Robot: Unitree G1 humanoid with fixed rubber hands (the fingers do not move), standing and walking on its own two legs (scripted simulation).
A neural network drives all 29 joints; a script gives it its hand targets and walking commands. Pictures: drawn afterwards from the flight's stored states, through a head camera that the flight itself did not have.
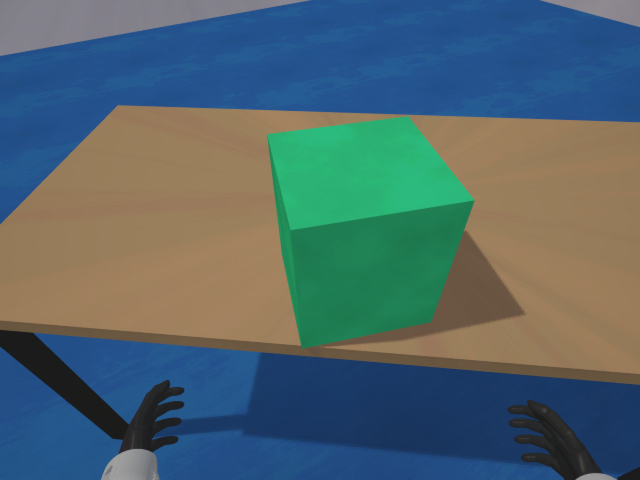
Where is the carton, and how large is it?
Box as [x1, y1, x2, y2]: [267, 116, 474, 348]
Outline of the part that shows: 407,116 267,134 282,256 302,348 424,323 430,321 432,318 474,200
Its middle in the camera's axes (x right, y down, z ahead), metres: +0.05 -0.02 +0.57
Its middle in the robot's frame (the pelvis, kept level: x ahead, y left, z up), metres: +0.45 -0.02 +0.07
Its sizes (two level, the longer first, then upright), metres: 0.210 0.200 0.250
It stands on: a table, 0.72 m high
